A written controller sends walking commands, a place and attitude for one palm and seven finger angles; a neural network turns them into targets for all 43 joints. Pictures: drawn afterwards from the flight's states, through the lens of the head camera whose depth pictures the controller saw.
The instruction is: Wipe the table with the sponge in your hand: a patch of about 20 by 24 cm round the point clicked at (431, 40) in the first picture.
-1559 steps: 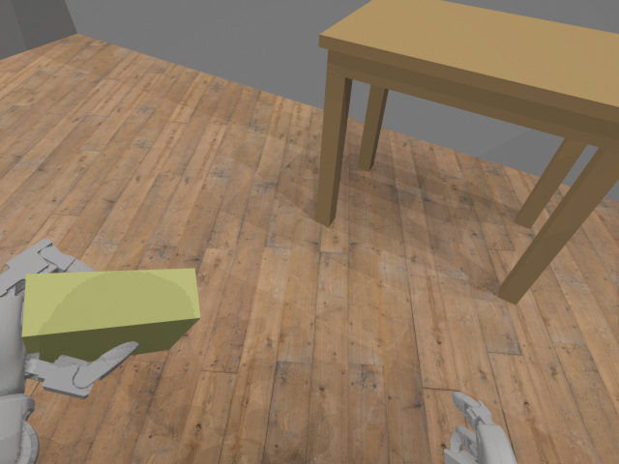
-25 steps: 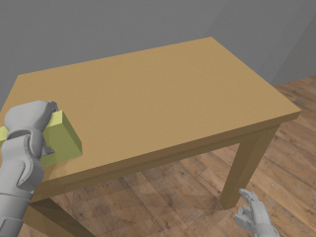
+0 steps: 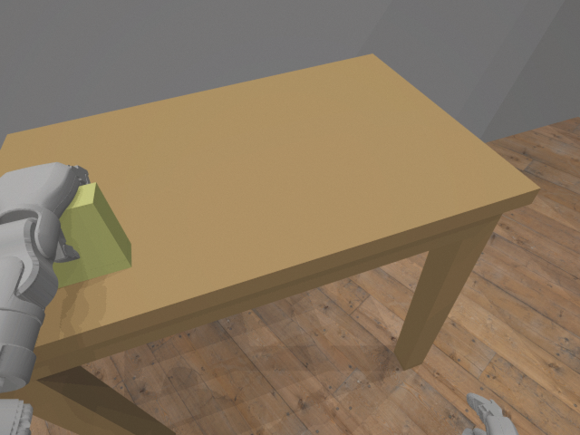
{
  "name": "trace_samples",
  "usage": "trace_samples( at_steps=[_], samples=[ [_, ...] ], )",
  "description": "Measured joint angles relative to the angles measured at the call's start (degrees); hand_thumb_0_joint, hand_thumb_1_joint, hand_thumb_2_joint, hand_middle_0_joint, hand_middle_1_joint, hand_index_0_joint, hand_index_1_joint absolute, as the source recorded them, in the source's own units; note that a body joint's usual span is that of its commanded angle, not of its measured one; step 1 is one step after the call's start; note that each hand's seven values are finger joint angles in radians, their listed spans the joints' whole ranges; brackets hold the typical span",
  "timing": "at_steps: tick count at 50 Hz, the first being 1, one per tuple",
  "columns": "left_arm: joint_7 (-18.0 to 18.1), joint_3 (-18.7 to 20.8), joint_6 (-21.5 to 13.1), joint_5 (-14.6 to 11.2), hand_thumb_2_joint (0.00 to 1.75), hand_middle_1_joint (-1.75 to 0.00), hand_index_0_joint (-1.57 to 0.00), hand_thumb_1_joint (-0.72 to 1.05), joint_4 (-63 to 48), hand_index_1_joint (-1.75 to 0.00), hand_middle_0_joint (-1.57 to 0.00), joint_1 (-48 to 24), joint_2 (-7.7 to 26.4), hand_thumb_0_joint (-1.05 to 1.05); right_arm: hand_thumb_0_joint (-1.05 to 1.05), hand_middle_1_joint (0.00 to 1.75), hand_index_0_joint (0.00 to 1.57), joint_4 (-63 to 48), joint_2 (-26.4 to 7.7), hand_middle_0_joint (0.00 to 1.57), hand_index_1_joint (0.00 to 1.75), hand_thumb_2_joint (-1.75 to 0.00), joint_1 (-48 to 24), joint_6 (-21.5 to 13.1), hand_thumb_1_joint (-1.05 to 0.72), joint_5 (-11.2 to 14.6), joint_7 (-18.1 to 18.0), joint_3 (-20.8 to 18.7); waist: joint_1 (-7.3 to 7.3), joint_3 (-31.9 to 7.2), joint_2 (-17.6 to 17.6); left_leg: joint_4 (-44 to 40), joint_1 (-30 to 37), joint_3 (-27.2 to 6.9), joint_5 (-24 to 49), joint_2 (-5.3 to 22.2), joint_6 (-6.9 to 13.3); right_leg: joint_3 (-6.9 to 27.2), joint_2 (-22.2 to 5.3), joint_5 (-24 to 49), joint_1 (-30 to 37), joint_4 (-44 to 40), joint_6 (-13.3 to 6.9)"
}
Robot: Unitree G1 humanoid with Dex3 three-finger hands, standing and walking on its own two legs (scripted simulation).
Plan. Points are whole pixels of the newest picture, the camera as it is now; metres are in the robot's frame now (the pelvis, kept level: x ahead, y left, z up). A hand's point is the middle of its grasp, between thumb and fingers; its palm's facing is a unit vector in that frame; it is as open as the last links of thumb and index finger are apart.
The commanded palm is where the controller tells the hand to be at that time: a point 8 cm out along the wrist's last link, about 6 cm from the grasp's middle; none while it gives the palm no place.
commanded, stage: wipe forward along the first lane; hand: left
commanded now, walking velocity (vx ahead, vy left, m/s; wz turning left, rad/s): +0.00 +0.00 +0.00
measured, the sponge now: (71, 250) +0.31 +0.36 +0.10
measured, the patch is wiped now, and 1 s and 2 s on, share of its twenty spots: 0.10 0.35 0.50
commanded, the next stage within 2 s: slide across to the middle lane in 0.76 s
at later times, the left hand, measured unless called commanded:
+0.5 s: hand (60, 195) +0.37 +0.39 +0.15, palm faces -0.11 +0.04 -0.99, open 9.5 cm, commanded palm +0.36 +0.39 +0.17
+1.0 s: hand (66, 178) +0.41 +0.40 +0.15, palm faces -0.14 +0.09 -0.99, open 9.5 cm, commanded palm +0.40 +0.38 +0.18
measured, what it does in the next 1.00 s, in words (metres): stands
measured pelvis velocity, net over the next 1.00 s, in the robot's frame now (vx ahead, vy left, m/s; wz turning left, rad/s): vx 0.01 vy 0.03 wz -0.01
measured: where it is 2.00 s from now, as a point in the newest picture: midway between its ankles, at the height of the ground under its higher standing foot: outside the picture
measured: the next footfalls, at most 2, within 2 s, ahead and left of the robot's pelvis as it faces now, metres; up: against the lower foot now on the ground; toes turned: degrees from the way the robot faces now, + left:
none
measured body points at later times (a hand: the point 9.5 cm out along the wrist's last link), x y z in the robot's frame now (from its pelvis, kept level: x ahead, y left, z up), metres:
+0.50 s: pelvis +0.00 +0.01 +0.00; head +0.02 -0.01 +0.45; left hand +0.37 +0.38 +0.20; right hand +0.10 -0.26 -0.13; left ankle -0.01 +0.14 -0.74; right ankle +0.01 -0.11 -0.74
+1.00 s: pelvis +0.01 +0.03 +0.00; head +0.06 +0.01 +0.45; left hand +0.41 +0.39 +0.20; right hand +0.09 -0.25 -0.13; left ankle -0.01 +0.14 -0.74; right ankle +0.01 -0.11 -0.74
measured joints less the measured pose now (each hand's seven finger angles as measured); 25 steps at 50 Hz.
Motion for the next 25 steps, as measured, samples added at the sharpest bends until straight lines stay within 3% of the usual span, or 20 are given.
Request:
trace_samples(
  at_steps=[15, 25],
  samples=[
    [0.81, -0.18, -4.95, 3.03, 1.15, -1.35, -0.83, -0.55, 15.94, -1.41, -0.84, -11.41, 2.49, 0.02, 0.01, 0.3, 0.21, 0.63, 0.29, 0.2, 0.3, -0.89, 2.32, 0.61, -0.9, 0.37, -0.06, -0.32, -1.69, -0.35, -1.13, 0.62, -3.51, 0.23, 0.61, -0.23, 0.44, 0.3, -0.18, 1.26, -3.11, -0.4, 0.36],
    [2.44, 0.84, -9.3, 4.48, 1.16, -1.35, -0.83, -0.55, 22.59, -1.41, -0.84, -15.34, 4.1, 0.02, 0.01, 0.3, 0.21, 1.33, 0.33, 0.2, 0.3, -0.89, 4.89, 1.2, -0.9, 0.64, 0.44, -1.13, -2.43, -1.16, -1.51, 0.97, -5.32, 0.76, 0.36, -0.46, 0.83, 0.85, -0.37, 1.54, -4.77, -0.75, 0.84]
  ],
)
